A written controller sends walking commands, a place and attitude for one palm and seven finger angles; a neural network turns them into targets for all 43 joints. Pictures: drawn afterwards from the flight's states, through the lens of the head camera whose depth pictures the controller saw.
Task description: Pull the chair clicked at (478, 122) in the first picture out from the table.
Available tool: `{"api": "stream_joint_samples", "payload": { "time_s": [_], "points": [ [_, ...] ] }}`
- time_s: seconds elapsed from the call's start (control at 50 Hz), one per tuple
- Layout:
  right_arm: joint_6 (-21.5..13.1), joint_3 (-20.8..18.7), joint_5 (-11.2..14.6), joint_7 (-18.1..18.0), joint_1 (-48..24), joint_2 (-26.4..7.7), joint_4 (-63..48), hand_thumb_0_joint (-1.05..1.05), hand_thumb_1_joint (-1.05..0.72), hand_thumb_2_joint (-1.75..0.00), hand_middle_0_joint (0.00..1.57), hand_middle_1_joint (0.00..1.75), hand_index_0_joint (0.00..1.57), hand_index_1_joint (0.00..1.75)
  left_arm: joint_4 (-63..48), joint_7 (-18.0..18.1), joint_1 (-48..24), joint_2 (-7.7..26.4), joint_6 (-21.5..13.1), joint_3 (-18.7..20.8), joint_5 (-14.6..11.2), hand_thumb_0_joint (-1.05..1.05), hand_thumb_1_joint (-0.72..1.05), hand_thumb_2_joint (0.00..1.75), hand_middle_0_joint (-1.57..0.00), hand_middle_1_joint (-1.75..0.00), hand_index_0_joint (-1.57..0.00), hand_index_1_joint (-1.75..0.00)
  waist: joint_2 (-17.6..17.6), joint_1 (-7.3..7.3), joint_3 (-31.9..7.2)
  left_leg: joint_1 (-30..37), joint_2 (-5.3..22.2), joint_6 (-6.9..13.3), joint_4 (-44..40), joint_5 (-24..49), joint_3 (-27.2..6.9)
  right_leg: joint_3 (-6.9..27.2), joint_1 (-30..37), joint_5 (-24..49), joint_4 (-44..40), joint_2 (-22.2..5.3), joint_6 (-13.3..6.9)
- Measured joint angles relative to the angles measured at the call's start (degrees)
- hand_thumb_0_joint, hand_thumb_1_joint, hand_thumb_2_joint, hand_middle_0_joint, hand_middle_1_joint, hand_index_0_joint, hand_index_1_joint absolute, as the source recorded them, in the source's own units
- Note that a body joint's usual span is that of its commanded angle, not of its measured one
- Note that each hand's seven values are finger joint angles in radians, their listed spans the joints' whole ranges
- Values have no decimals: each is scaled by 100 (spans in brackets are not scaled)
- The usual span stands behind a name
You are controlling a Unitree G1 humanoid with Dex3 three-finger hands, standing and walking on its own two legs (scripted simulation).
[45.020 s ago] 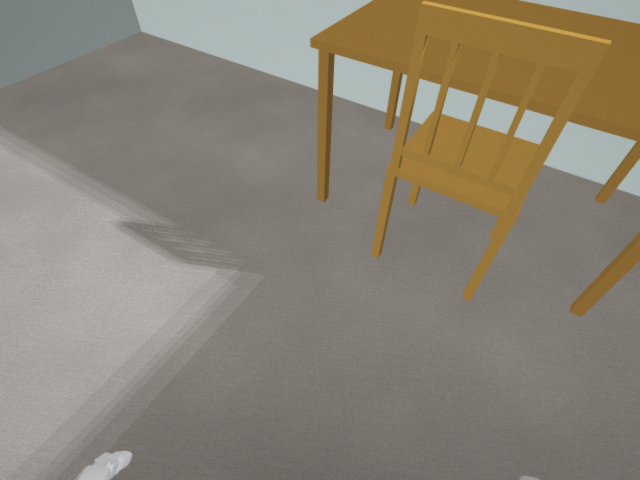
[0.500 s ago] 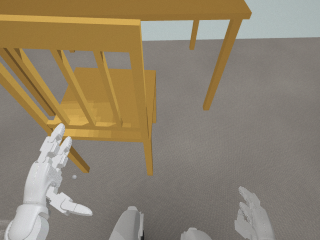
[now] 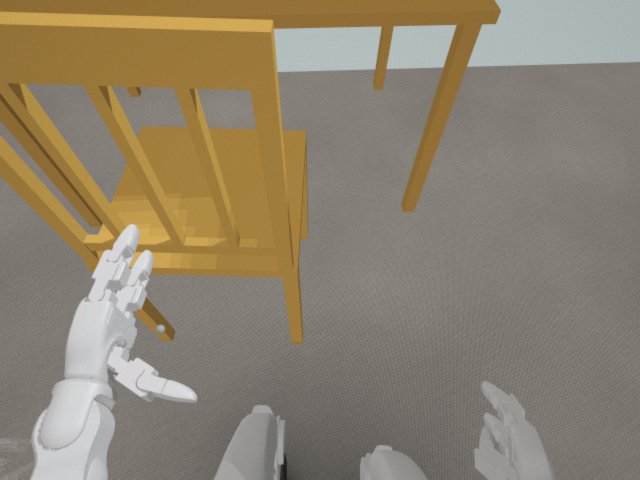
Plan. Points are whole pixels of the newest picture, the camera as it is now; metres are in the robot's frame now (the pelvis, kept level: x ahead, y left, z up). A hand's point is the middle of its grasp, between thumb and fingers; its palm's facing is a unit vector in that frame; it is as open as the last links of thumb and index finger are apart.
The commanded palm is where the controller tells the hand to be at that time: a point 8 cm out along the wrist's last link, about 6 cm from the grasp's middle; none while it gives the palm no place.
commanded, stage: aim the fingers beside a spindle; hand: left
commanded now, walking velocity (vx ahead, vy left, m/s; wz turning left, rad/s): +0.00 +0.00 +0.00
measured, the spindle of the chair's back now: (148, 180) +0.50 +0.28 +0.03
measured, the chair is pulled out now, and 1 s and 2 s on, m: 0.29 0.29 0.29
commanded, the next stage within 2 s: none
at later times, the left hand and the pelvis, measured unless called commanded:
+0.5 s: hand (193, 308) +0.31 +0.18 +0.02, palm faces +0.03 -1.00 -0.04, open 16.9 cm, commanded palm +0.29 +0.22 +0.03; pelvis -0.01 +0.00 -0.01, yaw -1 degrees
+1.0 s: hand (209, 280) +0.35 +0.17 +0.01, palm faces +0.03 -1.00 -0.05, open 16.9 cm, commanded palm +0.33 +0.21 +0.00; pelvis +0.00 +0.00 -0.03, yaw -1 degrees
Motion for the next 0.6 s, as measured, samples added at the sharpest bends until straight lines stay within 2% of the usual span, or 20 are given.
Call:
{"api": "stream_joint_samples", "payload": {
  "time_s": [0.12, 0.26, 0.4, 0.6],
  "points": [
    [-7, 25, -43, 15, 5, 0, -18, 1, -91, -89, 20, 30, 20, 30, 99, 167, -124, -110, -1, -241, 144, -1, -50, 30, -6, -8, -6, -8, 19, -17, -33, -124, -12, 36, 56, 5, 39, 36, -140, -2, 81, -22, 31],
    [51, 48, -92, 84, -59, 48, -8, 1, -90, -89, 20, 30, 21, 30, 282, 415, -525, -121, -123, -194, 260, -1, -50, 30, -6, -8, -7, -8, -6, -30, -42, -322, -6, 41, 196, -10, 33, 34, -338, -34, 239, -19, 30],
    [160, 83, -87, 115, -41, 38, -29, 1, -90, -89, 20, 30, 21, 30, 507, 472, -680, -203, -41, -423, 385, -1, -50, 30, -6, -8, -6, -8, 39, -20, -115, -367, -17, 53, 205, -13, 45, 46, -387, -40, 255, -30, 44],
    [274, 27, -133, 157, -66, 26, 15, 1, -91, -89, 20, 30, 21, 30, 774, 667, -1101, -199, -223, -290, 454, -1, -50, 30, -6, -8, -7, -8, -6, -57, -111, -541, 5, 21, 359, -75, 29, 39, -564, -118, 427, -9, 9]
  ]
}}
